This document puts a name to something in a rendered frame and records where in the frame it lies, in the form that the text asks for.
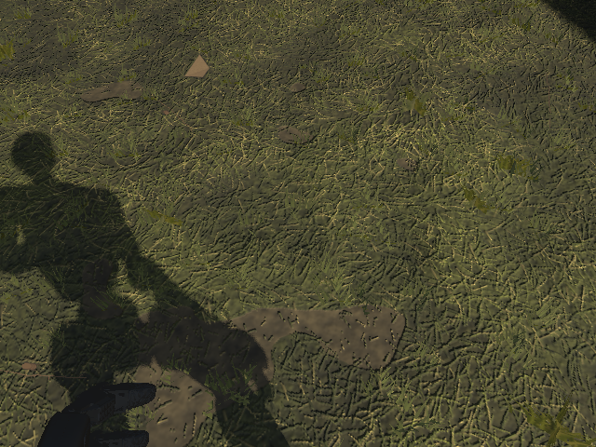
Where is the robot left hand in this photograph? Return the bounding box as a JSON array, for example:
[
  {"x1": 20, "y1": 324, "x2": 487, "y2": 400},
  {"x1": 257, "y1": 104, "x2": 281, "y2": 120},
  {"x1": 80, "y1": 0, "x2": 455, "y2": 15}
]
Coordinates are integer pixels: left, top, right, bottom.
[{"x1": 37, "y1": 381, "x2": 156, "y2": 447}]

